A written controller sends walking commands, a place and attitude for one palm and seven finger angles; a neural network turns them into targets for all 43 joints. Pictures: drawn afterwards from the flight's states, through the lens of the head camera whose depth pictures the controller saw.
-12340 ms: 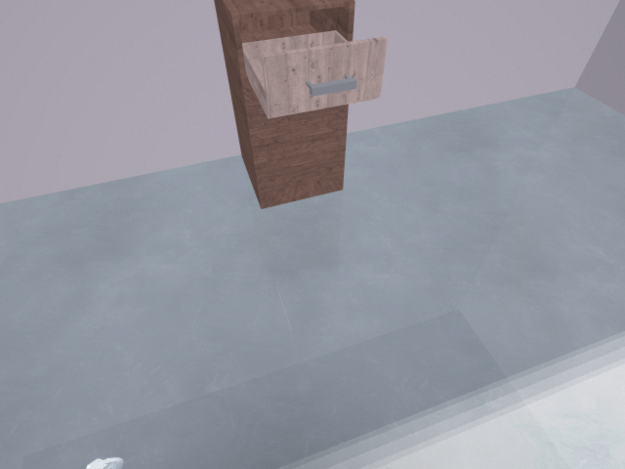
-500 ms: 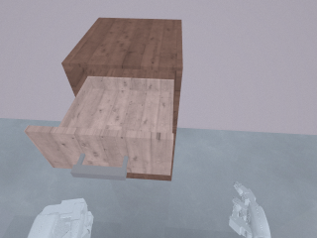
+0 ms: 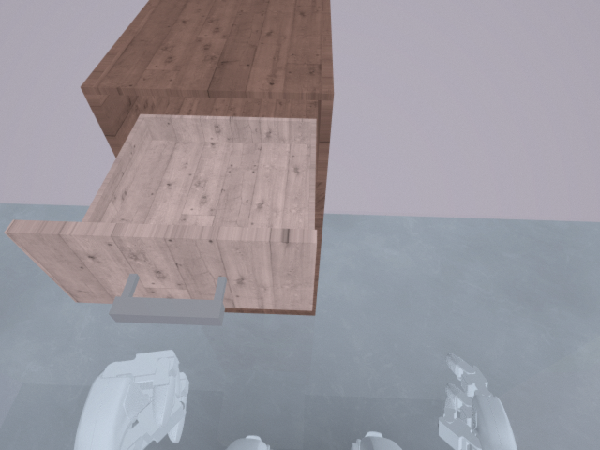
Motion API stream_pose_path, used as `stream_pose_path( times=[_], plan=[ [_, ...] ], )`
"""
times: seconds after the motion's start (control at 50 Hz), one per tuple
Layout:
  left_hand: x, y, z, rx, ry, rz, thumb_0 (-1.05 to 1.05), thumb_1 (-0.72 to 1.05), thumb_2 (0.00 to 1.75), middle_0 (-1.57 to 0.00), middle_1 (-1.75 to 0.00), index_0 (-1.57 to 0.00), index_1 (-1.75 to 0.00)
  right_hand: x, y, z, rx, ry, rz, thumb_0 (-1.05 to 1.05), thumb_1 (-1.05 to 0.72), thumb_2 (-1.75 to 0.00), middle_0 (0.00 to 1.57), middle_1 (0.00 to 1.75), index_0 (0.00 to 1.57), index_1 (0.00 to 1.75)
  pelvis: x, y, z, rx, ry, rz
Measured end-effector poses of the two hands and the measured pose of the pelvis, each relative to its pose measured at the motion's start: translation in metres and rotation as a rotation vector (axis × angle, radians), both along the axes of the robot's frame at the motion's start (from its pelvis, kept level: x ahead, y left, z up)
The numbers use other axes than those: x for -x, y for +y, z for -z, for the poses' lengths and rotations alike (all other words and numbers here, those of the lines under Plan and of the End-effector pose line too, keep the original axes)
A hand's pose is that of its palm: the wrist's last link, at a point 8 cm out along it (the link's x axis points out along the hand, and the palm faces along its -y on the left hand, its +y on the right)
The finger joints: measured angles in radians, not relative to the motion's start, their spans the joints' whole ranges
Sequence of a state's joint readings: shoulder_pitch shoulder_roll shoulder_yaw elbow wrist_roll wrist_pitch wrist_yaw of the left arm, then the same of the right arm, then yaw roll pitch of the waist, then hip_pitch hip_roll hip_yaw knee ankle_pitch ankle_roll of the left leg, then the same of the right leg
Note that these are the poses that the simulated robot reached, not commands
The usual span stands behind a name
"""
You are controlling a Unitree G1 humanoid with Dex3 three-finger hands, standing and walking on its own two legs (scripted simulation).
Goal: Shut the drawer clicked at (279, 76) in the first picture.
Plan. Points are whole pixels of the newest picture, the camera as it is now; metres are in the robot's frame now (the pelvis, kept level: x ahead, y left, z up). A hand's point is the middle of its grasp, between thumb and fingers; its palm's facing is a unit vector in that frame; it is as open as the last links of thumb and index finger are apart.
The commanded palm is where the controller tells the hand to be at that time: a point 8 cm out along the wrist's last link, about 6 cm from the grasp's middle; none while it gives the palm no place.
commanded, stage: bring the fist close to the handle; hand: left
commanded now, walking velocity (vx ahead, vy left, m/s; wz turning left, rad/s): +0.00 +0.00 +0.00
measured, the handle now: (173, 296) +0.30 +0.19 +0.04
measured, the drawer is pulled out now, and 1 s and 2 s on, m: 0.29 0.29 0.22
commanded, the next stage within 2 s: push the drawer shut in 0.80 s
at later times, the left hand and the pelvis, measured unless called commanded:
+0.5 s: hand (197, 385) +0.20 +0.14 +0.04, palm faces +0.01 -1.00 -0.02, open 3.3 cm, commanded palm +0.17 +0.19 +0.04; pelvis +0.00 +0.00 -0.02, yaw +0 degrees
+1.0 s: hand (191, 381) +0.20 +0.14 +0.04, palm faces +0.01 -1.00 -0.04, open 3.3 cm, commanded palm +0.18 +0.20 +0.04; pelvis +0.00 +0.00 -0.02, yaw +0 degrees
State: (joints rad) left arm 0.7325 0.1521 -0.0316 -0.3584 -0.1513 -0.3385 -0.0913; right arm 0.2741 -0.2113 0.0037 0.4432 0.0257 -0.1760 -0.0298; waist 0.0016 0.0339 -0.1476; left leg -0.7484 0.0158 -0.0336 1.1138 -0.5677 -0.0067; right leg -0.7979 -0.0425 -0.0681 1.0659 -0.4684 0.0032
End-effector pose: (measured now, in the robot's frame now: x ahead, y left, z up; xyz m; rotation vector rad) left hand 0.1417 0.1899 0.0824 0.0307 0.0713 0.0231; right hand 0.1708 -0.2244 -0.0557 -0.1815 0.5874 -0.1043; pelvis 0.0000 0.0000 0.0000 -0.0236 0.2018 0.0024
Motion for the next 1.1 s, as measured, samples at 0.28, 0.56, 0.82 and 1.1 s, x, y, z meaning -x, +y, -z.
stream_pose_path(
  times=[0.28, 0.56, 0.82, 1.1],
  plan=[
    [-0.026, -0.002, 0.029, 0.001, -0.003, 0.016, 0.01, 0.90, 0.90, -1.40, -1.60, -1.39, -1.60, -0.007, -0.001, 0.017, 0.021, 0.040, -0.014, 0.01, -0.90, -0.90, 0.20, 0.30, 0.20, 0.30, -0.002, 0.001, 0.013, 0.000, 0.062, 0.002],
    [-0.033, -0.002, 0.042, 0.003, -0.004, 0.020, 0.01, 0.90, 0.90, -1.40, -1.60, -1.39, -1.60, -0.012, 0.003, 0.028, 0.017, 0.067, -0.026, 0.01, -0.90, -0.90, 0.21, 0.30, 0.20, 0.30, -0.002, 0.002, 0.023, 0.005, 0.094, 0.001],
    [-0.036, -0.001, 0.044, -0.005, 0.012, 0.013, 0.01, 0.90, 0.90, -1.40, -1.60, -1.39, -1.60, -0.006, 0.001, 0.029, 0.019, 0.088, -0.016, 0.01, -0.90, -0.90, 0.21, 0.30, 0.20, 0.30, -0.001, 0.001, 0.022, 0.003, 0.097, 0.002],
    [-0.046, 0.006, 0.045, -0.007, -0.024, 0.022, 0.01, 0.90, 0.90, -1.40, -1.60, -1.40, -1.60, -0.007, -0.004, 0.029, 0.047, 0.085, -0.018, 0.01, -0.90, -0.90, 0.21, 0.30, 0.20, 0.30, -0.001, 0.001, 0.024, 0.010, 0.103, -0.006]
  ],
)
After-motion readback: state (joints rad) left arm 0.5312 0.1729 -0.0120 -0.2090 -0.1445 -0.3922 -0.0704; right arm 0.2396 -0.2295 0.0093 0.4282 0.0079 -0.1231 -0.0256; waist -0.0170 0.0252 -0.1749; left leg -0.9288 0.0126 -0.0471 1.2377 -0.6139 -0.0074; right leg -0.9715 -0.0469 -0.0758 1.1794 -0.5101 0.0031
